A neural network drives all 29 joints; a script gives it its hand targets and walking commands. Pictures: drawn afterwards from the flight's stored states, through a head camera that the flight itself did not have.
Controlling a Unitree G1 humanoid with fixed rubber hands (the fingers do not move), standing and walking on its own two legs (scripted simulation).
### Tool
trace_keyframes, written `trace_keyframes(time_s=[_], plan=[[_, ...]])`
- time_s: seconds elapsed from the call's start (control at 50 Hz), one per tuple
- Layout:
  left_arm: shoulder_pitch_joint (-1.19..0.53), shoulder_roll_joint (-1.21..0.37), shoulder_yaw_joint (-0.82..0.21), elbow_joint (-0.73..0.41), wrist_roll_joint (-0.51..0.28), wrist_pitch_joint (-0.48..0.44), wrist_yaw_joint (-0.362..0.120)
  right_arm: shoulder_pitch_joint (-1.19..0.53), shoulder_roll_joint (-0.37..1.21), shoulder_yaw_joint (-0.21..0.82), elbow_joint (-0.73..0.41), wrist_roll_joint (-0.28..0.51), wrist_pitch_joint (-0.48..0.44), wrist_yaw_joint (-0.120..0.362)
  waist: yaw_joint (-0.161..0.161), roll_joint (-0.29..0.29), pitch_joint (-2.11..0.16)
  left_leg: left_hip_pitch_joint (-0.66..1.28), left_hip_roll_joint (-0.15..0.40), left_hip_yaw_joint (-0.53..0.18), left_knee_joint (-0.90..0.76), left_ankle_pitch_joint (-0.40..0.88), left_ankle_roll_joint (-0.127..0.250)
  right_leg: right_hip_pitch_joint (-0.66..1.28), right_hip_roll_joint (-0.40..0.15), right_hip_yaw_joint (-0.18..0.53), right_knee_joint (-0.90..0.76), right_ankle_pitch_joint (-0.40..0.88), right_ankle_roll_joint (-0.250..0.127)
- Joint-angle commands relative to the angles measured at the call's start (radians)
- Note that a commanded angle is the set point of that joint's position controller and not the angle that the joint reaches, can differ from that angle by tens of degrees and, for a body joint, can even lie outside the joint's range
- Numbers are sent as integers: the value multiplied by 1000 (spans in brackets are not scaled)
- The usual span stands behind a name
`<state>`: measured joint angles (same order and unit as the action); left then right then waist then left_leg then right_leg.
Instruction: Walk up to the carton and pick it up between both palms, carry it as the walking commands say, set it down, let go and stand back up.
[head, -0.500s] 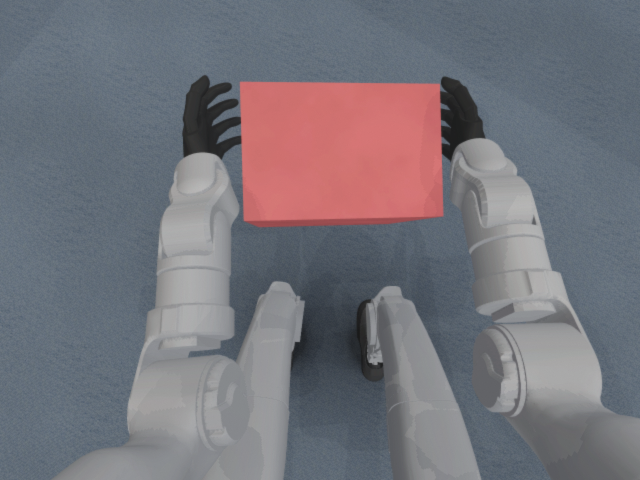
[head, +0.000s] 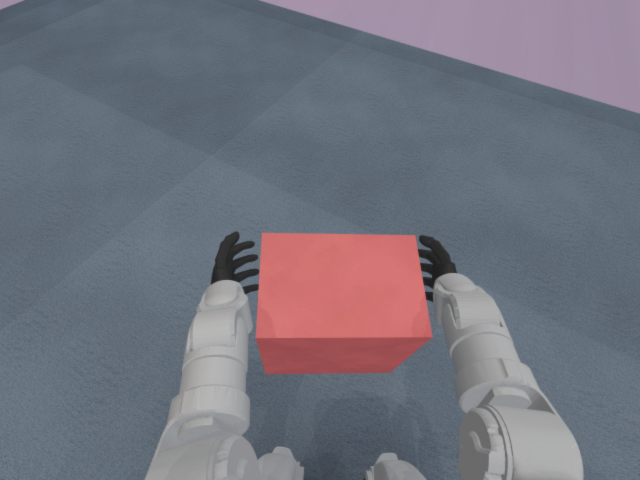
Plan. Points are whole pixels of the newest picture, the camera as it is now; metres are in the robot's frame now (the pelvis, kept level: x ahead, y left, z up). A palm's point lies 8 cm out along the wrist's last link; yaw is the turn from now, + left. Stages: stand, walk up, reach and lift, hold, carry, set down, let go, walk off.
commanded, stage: reach and lift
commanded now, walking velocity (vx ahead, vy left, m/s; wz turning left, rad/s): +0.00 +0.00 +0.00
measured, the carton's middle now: (333, 311) +0.36 +0.02 -0.06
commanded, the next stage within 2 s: hold in 1.94 s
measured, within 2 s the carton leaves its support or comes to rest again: neither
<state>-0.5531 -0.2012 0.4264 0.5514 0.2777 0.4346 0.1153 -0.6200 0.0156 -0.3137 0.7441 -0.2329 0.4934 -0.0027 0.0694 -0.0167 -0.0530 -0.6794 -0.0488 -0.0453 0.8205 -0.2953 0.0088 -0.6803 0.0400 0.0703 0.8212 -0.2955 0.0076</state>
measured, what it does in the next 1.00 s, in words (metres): stands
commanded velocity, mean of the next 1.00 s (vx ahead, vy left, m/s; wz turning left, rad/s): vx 0.00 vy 0.00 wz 0.00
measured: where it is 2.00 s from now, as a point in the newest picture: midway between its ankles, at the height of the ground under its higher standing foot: outside the picture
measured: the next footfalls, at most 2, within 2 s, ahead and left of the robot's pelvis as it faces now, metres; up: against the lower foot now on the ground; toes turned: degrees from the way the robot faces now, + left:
none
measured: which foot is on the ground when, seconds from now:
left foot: down 0.00-1.00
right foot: down 0.00-1.00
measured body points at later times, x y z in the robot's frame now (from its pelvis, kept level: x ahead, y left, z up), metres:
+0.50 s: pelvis +0.05 -0.01 +0.04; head +0.04 -0.02 +0.49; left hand +0.35 +0.17 +0.06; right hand +0.37 -0.13 +0.04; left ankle +0.07 +0.11 -0.70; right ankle +0.07 -0.12 -0.70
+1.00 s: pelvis +0.04 -0.01 +0.04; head +0.00 -0.01 +0.49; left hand +0.35 +0.15 +0.09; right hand +0.36 -0.15 +0.08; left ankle +0.07 +0.11 -0.70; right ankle +0.07 -0.12 -0.70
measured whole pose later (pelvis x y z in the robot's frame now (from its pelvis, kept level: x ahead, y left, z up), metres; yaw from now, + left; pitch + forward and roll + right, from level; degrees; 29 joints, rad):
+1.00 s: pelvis +0.04 -0.01 +0.04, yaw +1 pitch -6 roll +0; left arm -0.38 -0.19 0.28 0.34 0.28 0.73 0.08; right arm -0.37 0.11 -0.24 0.41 -0.28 0.75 -0.01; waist 0.03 -0.01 0.01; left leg -0.13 -0.03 -0.08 0.44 -0.20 0.00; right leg -0.12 0.04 0.06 0.43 -0.20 -0.01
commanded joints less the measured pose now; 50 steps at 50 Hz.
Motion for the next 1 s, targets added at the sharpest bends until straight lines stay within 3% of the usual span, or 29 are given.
trace_keyframes(time_s=[0.0, 0.04, 0.1, 0.16, 0.18, 0.22, 0.24, 0.28, 0.3, 0.34, 0.38, 0.42, 0.44, 0.48, 0.52, 0.56, 0.58, 0.62, 0.66, 0.68, 0.7, 0.72, 0.74, 0.76, 0.8, 0.84, 0.9, 0.92, 0.98], plan=[[-571, -1025, -537, 150, -157, 34, -345, -745, 1072, 339, -133, 170, -114, 285, -30, 13, -469, 312, -30, -34, -183, 24, -2, 219, 43, 13, -186, -34, -59], [-536, -1065, -537, 167, -168, 35, -348, -737, 1066, 364, -170, 170, -114, 286, -41, 6, -464, 353, -37, -31, -208, 58, -7, 273, 45, 6, -212, -8, -59], [-434, -987, -457, 219, -119, 52, -345, -697, 1074, 359, -161, 163, -88, 291, -7, -7, -362, 359, -36, -22, -232, 113, 7, 299, 36, 4, -246, 26, -49], [-386, -1018, -510, 148, -143, 60, -344, -638, 1096, 446, -230, 187, -74, 292, 15, -21, -425, 444, -34, -29, -260, 240, 3, 389, 40, 5, -264, 137, -42], [-422, -1013, -553, 63, -174, 59, -343, -609, 1091, 449, -248, 197, -72, 293, -14, 12, -436, 464, -31, -32, -268, 277, -9, 428, 40, 6, -266, 186, -45], [-379, -1048, -592, -8, -207, 65, -335, -572, 1112, 499, -312, 226, -66, 293, -16, -3, -451, 530, -28, -42, -289, 367, -13, 459, 44, 0, -282, 260, -36], [-374, -1040, -628, -67, -216, 63, -338, -586, 1132, 556, -373, 259, -65, 291, 9, -1, -496, 548, -31, -38, -289, 409, -11, 497, 42, 6, -289, 299, -26], [-279, -1011, -624, -65, -217, 82, -334, -520, 1130, 580, -411, 255, -39, 281, 19, -29, -451, 550, -32, -38, -311, 453, -8, 521, 41, 12, -313, 370, -19], [-273, -1047, -672, -103, -245, 91, -332, -542, 1113, 636, -494, 290, -42, 281, 13, -5, -511, 593, -26, -42, -314, 504, -16, 573, 46, 11, -317, 400, -20], [-295, -1036, -742, -198, -281, 100, -334, -461, 1123, 665, -520, 293, -25, 278, -1, -15, -541, 634, -27, -47, -318, 566, -26, 590, 45, 13, -332, 458, -13], [-199, -1036, -731, -177, -275, 127, -343, -421, 1081, 674, -581, 292, -12, 263, -13, -3, -479, 643, -27, -50, -330, 586, -24, 580, 39, 14, -352, 481, -9], [-191, -1016, -723, -201, -274, 143, -349, -404, 1080, 688, -588, 290, 16, 262, -15, -13, -435, 616, -30, -48, -361, 518, -13, 615, 33, 18, -377, 454, -10], [-196, -1022, -737, -214, -282, 153, -350, -395, 1072, 693, -616, 287, 22, 260, -36, -18, -412, 642, -30, -53, -365, 507, -16, 599, 35, 12, -380, 436, -9], [-260, -1003, -800, -316, -311, 165, -355, -375, 1074, 712, -641, 298, 38, 260, -47, 15, -451, 675, -29, -51, -371, 481, -20, 634, 34, 17, -394, 408, -14], [-288, -967, -797, -337, -308, 177, -359, -382, 1076, 708, -644, 300, 60, 258, -36, 15, -397, 639, -28, -51, -382, 431, -15, 634, 25, 25, -402, 395, -15], [-199, -963, -736, -248, -281, 212, -359, -375, 1039, 673, -622, 273, 89, 257, -42, -2, -301, 631, -35, -38, -400, 365, -10, 626, 33, 8, -421, 333, -13], [-248, -946, -756, -291, -286, 213, -362, -383, 1054, 687, -621, 290, 96, 258, -25, 38, -304, 634, -31, -34, -404, 339, -11, 633, 19, 31, -440, 296, -16], [-300, -958, -805, -349, -323, 215, -360, -419, 1089, 730, -669, 314, 103, 261, -16, 6, -364, 661, -26, -39, -412, 372, -13, 669, 31, 20, -438, 328, -18], [-322, -935, -776, -341, -311, 233, -360, -465, 1101, 722, -661, 316, 117, 262, 5, -8, -348, 640, -30, -26, -421, 311, -13, 666, 29, 26, -450, 274, -12], [-317, -938, -743, -285, -299, 245, -358, -440, 1067, 672, -588, 290, 133, 261, -22, -9, -241, 619, -28, -31, -432, 256, -13, 609, 26, 13, -459, 210, -17], [-325, -935, -734, -280, -297, 257, -363, -445, 1071, 667, -586, 286, 138, 261, -9, 15, -244, 613, -28, -24, -434, 227, -15, 631, 22, 28, -470, 178, -21], [-285, -940, -723, -235, -295, 262, -366, -470, 1090, 689, -596, 302, 141, 263, 0, -22, -218, 627, -32, -16, -439, 205, -10, 619, 13, 36, -484, 153, -13], [-334, -936, -723, -254, -290, 265, -372, -496, 1084, 662, -592, 282, 142, 266, -18, -13, -236, 617, -34, -14, -446, 173, -16, 641, 22, 31, -484, 137, -16], [-370, -930, -719, -233, -289, 263, -375, -528, 1091, 668, -584, 294, 134, 272, -2, -12, -238, 602, -34, -11, -441, 128, -14, 632, 18, 34, -482, 79, -13], [-330, -933, -687, -215, -274, 268, -381, -540, 1100, 651, -568, 293, 141, 270, 8, -9, -237, 616, -32, -8, -442, 165, -11, 629, 12, 39, -490, 106, -15], [-431, -943, -713, -242, -300, 267, -390, -561, 1109, 622, -550, 285, 143, 271, -40, -10, -235, 608, -32, -8, -443, 116, -15, 601, 18, 32, -488, 60, -19], [-441, -958, -731, -240, -306, 268, -393, -522, 1102, 595, -505, 272, 147, 272, -64, 4, -293, 631, -29, -13, -450, 170, -21, 637, 25, 17, -480, 144, -21], [-436, -962, -722, -231, -291, 275, -392, -534, 1104, 583, -517, 273, 148, 273, -65, 35, -269, 607, -33, -14, -450, 146, -20, 633, 22, 22, -481, 130, -23], [-410, -969, -696, -195, -288, 272, -391, -589, 1101, 609, -561, 289, 139, 276, -50, 17, -271, 603, -36, -9, -446, 142, -19, 643, 18, 25, -484, 130, -22]])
